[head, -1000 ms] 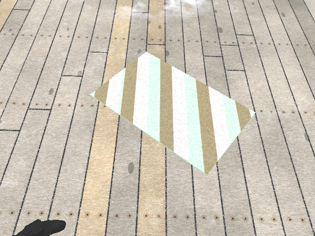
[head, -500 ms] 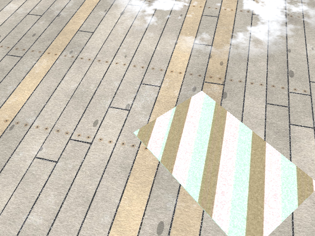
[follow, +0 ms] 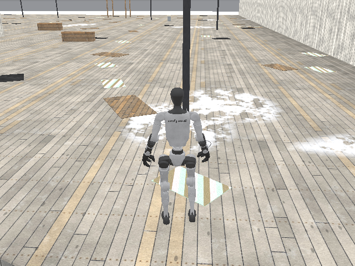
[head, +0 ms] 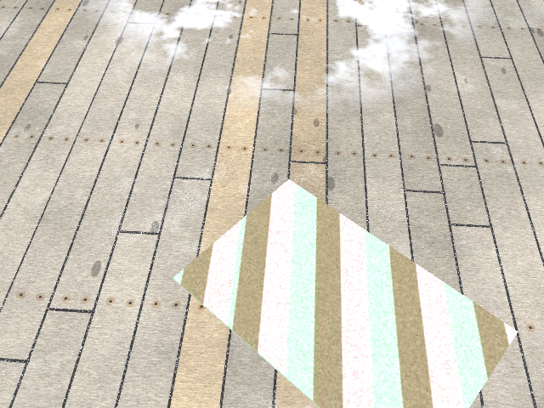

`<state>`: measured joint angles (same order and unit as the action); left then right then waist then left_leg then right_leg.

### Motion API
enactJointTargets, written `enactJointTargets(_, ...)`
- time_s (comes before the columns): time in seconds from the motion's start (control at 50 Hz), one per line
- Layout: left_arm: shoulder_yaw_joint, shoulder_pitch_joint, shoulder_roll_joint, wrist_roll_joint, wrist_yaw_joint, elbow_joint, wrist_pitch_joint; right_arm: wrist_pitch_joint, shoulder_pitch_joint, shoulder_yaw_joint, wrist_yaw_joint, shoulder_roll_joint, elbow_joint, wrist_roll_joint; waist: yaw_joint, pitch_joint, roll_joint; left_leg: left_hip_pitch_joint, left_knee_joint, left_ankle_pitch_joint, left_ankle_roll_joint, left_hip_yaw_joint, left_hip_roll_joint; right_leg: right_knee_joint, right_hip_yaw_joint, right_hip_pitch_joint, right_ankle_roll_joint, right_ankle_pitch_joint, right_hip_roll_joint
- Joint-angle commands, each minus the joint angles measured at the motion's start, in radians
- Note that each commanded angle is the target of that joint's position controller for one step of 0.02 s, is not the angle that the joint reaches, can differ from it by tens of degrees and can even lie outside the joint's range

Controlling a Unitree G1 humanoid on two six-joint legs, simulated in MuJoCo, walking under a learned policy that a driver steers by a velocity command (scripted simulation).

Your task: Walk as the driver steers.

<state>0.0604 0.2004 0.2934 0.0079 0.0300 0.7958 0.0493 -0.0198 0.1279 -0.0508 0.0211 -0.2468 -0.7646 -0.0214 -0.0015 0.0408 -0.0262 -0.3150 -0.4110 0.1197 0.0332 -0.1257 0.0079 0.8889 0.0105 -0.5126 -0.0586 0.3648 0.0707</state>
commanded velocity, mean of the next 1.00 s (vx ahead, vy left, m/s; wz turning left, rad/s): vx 0.24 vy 0.00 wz -0.28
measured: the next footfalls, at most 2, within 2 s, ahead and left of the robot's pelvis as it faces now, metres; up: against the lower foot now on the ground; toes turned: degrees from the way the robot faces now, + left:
right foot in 0.14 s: +0.06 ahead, -0.13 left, +0.00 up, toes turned -8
left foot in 0.62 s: +0.14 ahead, +0.08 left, +0.00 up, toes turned -16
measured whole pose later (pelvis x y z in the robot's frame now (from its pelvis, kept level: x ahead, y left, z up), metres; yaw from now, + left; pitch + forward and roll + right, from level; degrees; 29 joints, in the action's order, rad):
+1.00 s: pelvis +0.21 -0.07 +0.00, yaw -16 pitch +3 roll +0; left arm 0.05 0.05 0.27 0.02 -0.04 0.66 -0.07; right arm -0.07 0.43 -0.05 0.00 -0.26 -0.93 0.02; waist 0.11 0.03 -0.03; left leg 0.09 -0.21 0.34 -0.01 -0.01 0.00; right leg 0.57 0.00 -0.60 0.01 0.03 0.05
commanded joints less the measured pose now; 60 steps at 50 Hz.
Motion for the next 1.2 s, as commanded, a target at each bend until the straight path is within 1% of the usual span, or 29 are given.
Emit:
enactJointTargets(0.02, 0.025, 0.027, 0.081, 0.0, -0.007, -0.07, 0.004, 0.001, -0.057, -0.046, 0.016, -0.169, 0.057, 0.008, -0.008, -0.123, 0.141, 0.046, 0.18, -0.032, 0.208, 0.18, 0.307, -0.035, -0.009, 0.109, 0.021, -0.022, 0.017)
enactJointTargets(0.08, 0.032, 0.026, 0.082, 0.001, -0.024, -0.086, 0.004, 0.016, -0.061, -0.053, 0.014, -0.188, 0.04, 0.025, -0.019, -0.121, 0.137, 0.099, 0.122, -0.065, 0.178, 0.156, 0.315, -0.172, -0.044, 0.162, 0.053, -0.03, -0.003)
enactJointTargets(0.12, 0.042, 0.08, 0.091, -0.005, -0.033, -0.07, 0.0, 0.028, -0.052, -0.053, 0.016, -0.177, 0.022, 0.042, -0.046, -0.125, 0.115, 0.083, 0.015, -0.026, 0.108, 0.099, 0.269, -0.359, -0.074, 0.276, 0.098, -0.151, -0.048)
enactJointTargets(0.14, 0.058, 0.1, 0.141, -0.01, -0.027, -0.073, -0.002, 0.033, -0.005, -0.046, 0.014, -0.143, 0.003, 0.039, -0.038, -0.101, 0.004, 0.012, -0.137, 0.075, 0.026, 0.026, 0.201, -0.49, 0.042, 0.338, 0.145, -0.292, 0.004)
enactJointTargets(0.16, 0.08, 0.096, 0.257, -0.007, -0.006, -0.103, 0.0, 0.031, 0.009, -0.031, 0.006, -0.087, 0.034, -0.009, 0.014, -0.088, -0.302, -0.255, -0.436, 0.426, -0.088, -0.068, 0.042, -0.525, 0.387, 0.462, 0.275, -0.63, 0.247)
enactJointTargets(0.18, 0.077, 0.11, 0.261, -0.04, -0.015, -0.122, -0.019, 0.027, -0.113, -0.042, 0.015, -0.125, 0.069, -0.007, -0.068, -0.102, -0.261, -0.349, -0.624, 0.554, -0.095, 0.094, -0.033, -0.577, 0.504, 0.393, 0.409, -0.616, 0.316)
enactJointTargets(0.2, 0.07, 0.083, 0.236, -0.048, -0.02, -0.126, -0.041, 0.028, -0.127, -0.051, 0.018, -0.148, 0.067, 0.012, -0.051, -0.104, -0.157, -0.362, -0.712, 0.488, -0.082, 0.16, -0.01, -0.578, 0.43, 0.387, 0.384, -0.575, 0.266)
enactJointTargets(0.24, 0.059, -0.013, 0.182, -0.009, -0.012, -0.145, -0.057, 0.036, -0.073, -0.062, 0.031, -0.154, 0.027, 0.015, -0.004, -0.115, -0.075, -0.373, -0.711, 0.345, -0.076, 0.19, 0.014, -0.552, 0.329, 0.398, 0.283, -0.521, 0.187)
enactJointTargets(0.26, 0.052, -0.033, 0.168, 0.001, -0.006, -0.151, -0.056, 0.036, -0.069, -0.065, 0.036, -0.158, 0.025, 0.008, 0.006, -0.119, -0.08, -0.351, -0.717, 0.301, -0.083, 0.191, 0.012, -0.546, 0.31, 0.385, 0.271, -0.549, 0.171)
enactJointTargets(0.34, 0.047, -0.003, 0.155, -0.001, 0.009, -0.159, -0.049, 0.027, -0.066, -0.058, 0.032, -0.128, 0.025, 0.025, 0.001, -0.156, -0.089, -0.33, -0.633, 0.221, -0.102, 0.197, -0.011, -0.533, 0.297, 0.447, 0.272, -0.582, 0.141)
enactJointTargets(0.42, 0.044, 0.038, 0.152, 0.003, 0.013, -0.14, -0.05, 0.013, -0.113, -0.047, 0.003, -0.121, 0.03, 0.032, -0.044, -0.116, -0.148, -0.263, -0.389, 0.16, -0.104, 0.171, 0.005, -0.643, 0.356, 0.411, 0.273, 0.029, 0.121)
enactJointTargets(0.52, 0.042, 0.061, 0.17, -0.002, -0.005, -0.11, -0.066, -0.041, -0.116, -0.039, -0.03, -0.127, 0.022, 0.038, -0.066, -0.05, -0.13, -0.127, -0.19, 0.199, -0.058, 0.136, 0.001, -0.661, 0.398, 0.34, 0.283, 0.117, 0.133)
enactJointTargets(0.6, 0.026, 0.028, 0.138, 0.005, -0.016, -0.107, -0.068, -0.075, 0.01, -0.04, -0.038, -0.121, -0.034, 0.042, 0.014, -0.049, -0.084, 0.133, 0.006, 0.095, 0.007, 0.106, -0.015, -0.595, 0.387, 0.218, 0.246, 0.151, 0.075)
enactJointTargets(0.62, 0.013, 0.004, 0.097, 0.002, -0.019, -0.116, -0.073, -0.079, 0.091, -0.044, -0.032, -0.139, -0.057, 0.039, 0.05, -0.072, -0.06, 0.256, 0.019, 0.114, 0.029, 0.162, 0.044, -0.515, 0.352, 0.138, 0.213, 0.147, 0.038)
enactJointTargets(0.64, -0.008, -0.033, 0.025, -0.005, -0.023, -0.135, -0.081, -0.08, 0.212, -0.052, -0.025, -0.186, -0.084, 0.027, 0.09, -0.098, 0.082, 0.382, 0.092, 0.214, 0.078, 0.35, 0.199, -0.252, 0.221, 0.007, 0.152, 0.141, -0.057)
enactJointTargets(0.66, -0.002, -0.038, 0.039, 0.013, -0.02, -0.185, -0.098, -0.076, 0.259, -0.078, -0.032, -0.291, -0.106, 0.018, 0.072, -0.051, 0.29, 0.43, 0.209, 0.45, 0.212, 0.688, 0.359, -0.055, 0.061, -0.231, 0.113, 0.199, -0.151)
enactJointTargets(0.68, 0.022, -0.067, 0.13, 0.02, -0.016, -0.182, -0.113, -0.082, 0.241, -0.066, -0.034, -0.235, -0.095, 0.022, 0.09, 0.028, 0.213, 0.4, 0.237, 0.553, 0.258, 0.756, 0.397, 0.098, 0.097, -0.343, 0.099, 0.211, -0.082)
enactJointTargets(0.7, 0.029, -0.049, 0.142, 0.025, -0.024, -0.169, -0.122, -0.085, 0.21, -0.05, -0.029, -0.184, -0.083, 0.029, 0.071, 0.05, 0.182, 0.407, 0.236, 0.541, 0.231, 0.688, 0.353, 0.155, 0.115, -0.383, 0.101, 0.122, -0.051)
enactJointTargets(0.76, 0.026, -0.073, 0.098, 0.003, -0.037, -0.166, -0.132, -0.081, 0.172, -0.032, -0.026, -0.153, -0.068, 0.028, 0.053, 0.042, 0.134, 0.379, 0.265, 0.291, 0.171, 0.498, 0.271, 0.135, 0.071, -0.374, 0.083, -0.075, 0.013)
enactJointTargets(0.88, -0.006, -0.199, 0.006, 0.006, -0.056, -0.21, -0.137, -0.066, 0.23, -0.029, -0.016, -0.174, -0.09, 0.034, 0.09, 0.032, 0.131, 0.249, 0.283, -0.093, 0.143, 0.238, 0.169, -0.198, -0.031, -0.154, 0.038, -0.33, -0.015)
enactJointTargets(1.0, 0.004, -0.257, 0.049, 0.017, -0.078, -0.245, -0.14, -0.05, 0.294, -0.036, -0.015, -0.203, -0.124, 0.051, 0.072, 0.06, 0.136, 0.322, 0.233, -0.218, 0.125, 0.25, 0.25, -0.359, -0.019, -0.044, 0.093, -0.327, -0.039)
enactJointTargets(1.04, 0.03, -0.125, 0.098, 0.011, -0.07, -0.218, -0.143, -0.042, 0.274, -0.042, -0.013, -0.224, -0.123, 0.051, -0.022, -0.026, 0.143, 0.324, 0.067, -0.531, 0.099, 0.227, 0.232, -0.393, -0.043, 0.169, 0.133, -0.288, -0.083)
enactJointTargets(1.06, 0.054, 0.037, 0.141, 0.01, -0.06, -0.172, -0.14, -0.039, 0.266, -0.036, -0.012, -0.213, -0.116, 0.045, -0.104, -0.131, 0.128, 0.245, -0.119, -0.583, 0.072, 0.195, 0.182, -0.393, -0.045, 0.407, 0.16, -0.301, -0.082)
enactJointTargets(1.08, 0.074, 0.231, 0.215, -0.006, -0.043, -0.14, -0.133, -0.042, 0.261, -0.014, -0.013, -0.156, -0.081, 0.017, -0.172, -0.301, 0.012, 0.019, -0.439, -0.283, 0.035, 0.168, 0.119, -0.344, 0.162, 0.74, 0.218, -0.291, 0.12)
enactJointTargets(1.1, 0.076, 0.253, 0.267, -0.018, -0.05, -0.125, -0.13, -0.059, 0.405, 0.022, -0.016, -0.025, -0.071, 0.035, -0.089, -0.471, -0.288, -0.284, -0.768, 0.433, -0.013, 0.184, -0.044, -0.5, 0.638, 0.971, 0.352, -0.002, 0.363)
enactJointTargets(1.12, 0.052, 0.232, 0.161, -0.016, -0.049, -0.132, -0.13, -0.07, 0.336, -0.01, -0.02, -0.154, -0.087, 0.064, -0.125, -0.394, -0.19, -0.367, -0.879, 0.438, -0.006, 0.281, 0.0, -0.584, 0.679, 0.878, 0.321, 0.116, 0.335)
enactJointTargets(1.14, 0.037, 0.159, 0.122, -0.008, -0.046, -0.129, -0.133, -0.073, 0.243, -0.026, -0.021, -0.194, -0.053, 0.08, -0.111, -0.225, -0.148, -0.43, -0.896, 0.351, 0.003, 0.251, 0.043, -0.6, 0.51, 0.746, 0.28, 0.076, 0.306)
enactJointTargets(1.18, 0.025, 0.049, 0.079, -0.016, -0.049, -0.121, -0.143, -0.067, 0.183, -0.028, -0.014, -0.161, -0.047, 0.053, -0.047, -0.097, -0.056, -0.359, -0.816, 0.21, 0.004, 0.232, 0.111, -0.659, 0.296, 0.507, 0.245, -0.135, 0.224)
enactJointTargets(1.2, 0.023, 0.017, 0.068, -0.023, -0.05, -0.116, -0.152, -0.053, 0.213, -0.03, -0.014, -0.143, -0.054, 0.055, -0.012, -0.084, -0.091, -0.295, -0.798, 0.171, 0.001, 0.24, 0.136, -0.695, 0.229, 0.432, 0.245, -0.182, 0.208)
